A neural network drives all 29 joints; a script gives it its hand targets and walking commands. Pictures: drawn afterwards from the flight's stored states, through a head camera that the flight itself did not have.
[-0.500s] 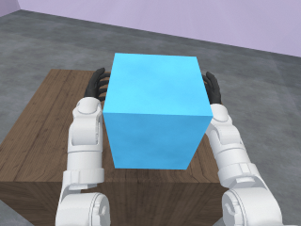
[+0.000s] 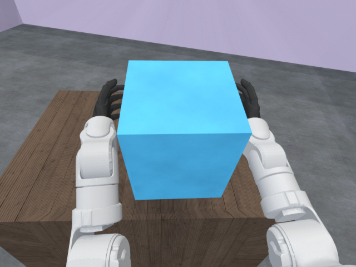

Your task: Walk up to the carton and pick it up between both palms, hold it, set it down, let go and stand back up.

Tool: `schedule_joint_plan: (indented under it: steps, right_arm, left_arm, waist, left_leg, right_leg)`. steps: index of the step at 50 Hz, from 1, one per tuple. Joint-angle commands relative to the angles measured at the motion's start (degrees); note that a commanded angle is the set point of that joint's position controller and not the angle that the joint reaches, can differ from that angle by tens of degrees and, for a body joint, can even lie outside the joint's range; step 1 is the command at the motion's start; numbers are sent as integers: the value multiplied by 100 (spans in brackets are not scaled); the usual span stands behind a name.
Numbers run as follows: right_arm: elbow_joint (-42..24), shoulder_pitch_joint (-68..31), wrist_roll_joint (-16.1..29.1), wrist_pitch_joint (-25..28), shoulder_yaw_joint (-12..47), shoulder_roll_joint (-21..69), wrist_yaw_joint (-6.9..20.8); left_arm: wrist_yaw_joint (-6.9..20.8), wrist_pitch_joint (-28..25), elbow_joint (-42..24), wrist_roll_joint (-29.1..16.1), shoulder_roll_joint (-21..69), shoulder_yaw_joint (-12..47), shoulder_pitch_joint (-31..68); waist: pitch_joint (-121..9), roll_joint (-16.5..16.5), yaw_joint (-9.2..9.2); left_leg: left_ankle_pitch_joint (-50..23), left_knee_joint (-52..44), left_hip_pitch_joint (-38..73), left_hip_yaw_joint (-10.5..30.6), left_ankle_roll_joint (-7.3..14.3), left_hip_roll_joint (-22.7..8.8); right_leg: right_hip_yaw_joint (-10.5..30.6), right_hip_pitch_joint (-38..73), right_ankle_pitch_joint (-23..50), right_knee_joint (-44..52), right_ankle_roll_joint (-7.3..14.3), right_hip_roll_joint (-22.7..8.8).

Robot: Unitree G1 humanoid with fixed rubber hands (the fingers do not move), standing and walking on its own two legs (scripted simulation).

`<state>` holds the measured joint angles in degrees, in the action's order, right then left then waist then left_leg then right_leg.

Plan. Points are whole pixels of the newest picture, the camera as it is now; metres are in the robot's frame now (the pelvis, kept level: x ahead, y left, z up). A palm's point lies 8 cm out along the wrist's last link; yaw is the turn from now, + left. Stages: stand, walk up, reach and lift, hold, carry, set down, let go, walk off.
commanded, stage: hold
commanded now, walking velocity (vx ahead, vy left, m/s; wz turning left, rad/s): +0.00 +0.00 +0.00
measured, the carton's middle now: (178, 134) +0.36 +0.00 +0.14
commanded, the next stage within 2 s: none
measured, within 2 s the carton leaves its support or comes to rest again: neither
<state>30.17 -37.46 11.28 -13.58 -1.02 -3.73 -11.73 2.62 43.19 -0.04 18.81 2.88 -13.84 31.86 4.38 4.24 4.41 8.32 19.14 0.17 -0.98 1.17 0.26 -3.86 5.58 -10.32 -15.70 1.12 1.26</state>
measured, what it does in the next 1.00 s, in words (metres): stands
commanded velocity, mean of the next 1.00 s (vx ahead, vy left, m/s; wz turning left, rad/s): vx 0.00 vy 0.00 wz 0.00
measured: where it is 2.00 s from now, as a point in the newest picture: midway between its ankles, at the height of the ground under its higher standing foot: outside the picture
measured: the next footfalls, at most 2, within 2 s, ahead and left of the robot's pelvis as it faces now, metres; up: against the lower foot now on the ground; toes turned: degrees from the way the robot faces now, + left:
none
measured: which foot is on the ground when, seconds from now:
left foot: down 0.00-1.00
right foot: down 0.00-1.00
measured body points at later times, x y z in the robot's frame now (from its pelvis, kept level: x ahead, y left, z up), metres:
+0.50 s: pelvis +0.00 +0.00 +0.00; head -0.04 +0.02 +0.45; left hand +0.38 +0.15 +0.20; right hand +0.38 -0.16 +0.19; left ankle +0.04 +0.10 -0.75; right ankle +0.00 -0.10 -0.75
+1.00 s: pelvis +0.00 +0.00 +0.00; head -0.04 +0.02 +0.45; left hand +0.36 +0.15 +0.20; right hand +0.37 -0.16 +0.19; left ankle +0.04 +0.10 -0.75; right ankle +0.00 -0.10 -0.75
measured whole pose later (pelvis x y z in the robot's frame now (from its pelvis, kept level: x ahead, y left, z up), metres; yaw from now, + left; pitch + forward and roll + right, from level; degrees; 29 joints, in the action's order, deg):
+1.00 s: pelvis +0.00 +0.00 +0.00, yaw +0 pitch -11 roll +0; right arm 25.8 -36.6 10.4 -17.9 -2.0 -2.8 -12.4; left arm 4.3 45.5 -1.2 19.0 2.4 -14.2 32.3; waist 5.0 3.1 3.9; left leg 7.7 18.0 0.3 -1.2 1.0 0.2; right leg -3.7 5.0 -10.4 -16.0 1.5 1.3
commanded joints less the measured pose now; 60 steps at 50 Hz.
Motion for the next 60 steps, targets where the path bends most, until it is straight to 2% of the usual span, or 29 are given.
schedule_joint_plan:
  steps: [1,3,5,7,9,17,20,28,37,43,50,56,57,58,60]
  right_arm:
    - [-1578,-4184,234,53,2025,3210,491]
    - [-1541,-4316,137,35,1843,3238,559]
    - [-1589,-4505,86,59,1747,3256,612]
    - [-1419,-4720,-43,86,1462,3123,653]
    - [-1369,-4864,-105,123,1367,3128,704]
    - [-1377,-5014,-50,222,1609,3247,711]
    - [-1534,-4916,55,243,1807,3276,646]
    - [-1927,-4333,430,94,2262,3250,412]
    - [-2331,-4128,545,-68,2372,3201,343]
    - [-2214,-4178,360,-103,2200,3159,431]
    - [-2192,-4471,260,-27,2190,3245,472]
    - [-1843,-4466,147,-4,2031,3244,510]
    - [-1904,-4356,211,9,2205,3421,488]
    - [-1948,-4365,281,5,2233,3346,455]
    - [-1886,-4389,323,-20,2224,3327,424]
  left_arm:
    - [730,-182,-356,-606,2658,2397,3545]
    - [748,-148,-287,-612,2697,2397,3704]
    - [731,-149,-253,-659,2744,2433,3838]
    - [700,-133,136,-623,2677,2274,3920]
    - [676,-139,246,-650,2683,2209,4011]
    - [590,-291,260,-763,2731,2121,4068]
    - [601,-307,123,-781,2719,2178,3905]
    - [695,-221,-449,-755,2686,2470,3443]
    - [742,-114,-919,-778,2701,2759,3300]
    - [758,-90,-741,-769,2648,2652,3345]
    - [749,-169,-504,-839,2638,2513,3550]
    - [770,-183,-221,-735,2573,2285,3639]
    - [788,-221,-482,-774,2693,2295,3623]
    - [798,-228,-496,-797,2660,2349,3608]
    - [812,-218,-436,-769,2635,2367,3652]
  waist:
    - [-1737,-374,44]
    - [-1630,-436,31]
    - [-1764,-482,18]
    - [-1577,-543,-6]
    - [-1749,-526,-24]
    - [-2650,-360,-108]
    - [-2820,-317,-104]
    - [-2484,-447,28]
    - [-2059,-623,85]
    - [-1934,-505,30]
    - [-2339,-320,-58]
    - [-2207,-305,-94]
    - [-2386,-177,-99]
    - [-2481,-313,-74]
    - [-2370,-356,-20]
  left_leg:
    - [-1033,-278,704,-129,-50,49]
    - [-646,-399,561,-155,-9,0]
    - [-539,-401,574,-156,12,-24]
    - [66,-574,266,-167,33,-11]
    - [214,-592,270,-181,68,-16]
    - [-671,-286,768,-171,106,29]
    - [-1145,-145,890,-153,90,56]
    - [-1955,47,1012,-72,-94,98]
    - [-1967,8,996,-26,-218,69]
    - [-1352,-191,850,-74,-120,40]
    - [-1146,-199,845,-110,7,60]
    - [-835,-290,701,-150,72,72]
    - [-1181,-188,903,-145,79,92]
    - [-1306,-116,967,-111,30,120]
    - [-1313,-103,950,-109,-16,136]
  right_leg:
    - [-92,-293,849,238,-383,44]
    - [-106,-420,389,273,-317,43]
    - [-117,-476,242,265,-278,50]
    - [-126,-562,-256,288,-277,-2]
    - [-142,-585,-332,260,-284,-4]
    - [-130,-442,288,199,-328,63]
    - [-108,-232,784,147,-349,87]
    - [-62,91,1806,53,-408,103]
    - [-77,2,1759,83,-388,103]
    - [-82,-192,1123,176,-353,78]
    - [-66,-167,1056,178,-378,64]
    - [-46,-198,808,216,-379,18]
    - [-43,-152,1287,162,-439,49]
    - [-29,-96,1485,147,-458,26]
    - [-50,-147,1500,148,-482,16]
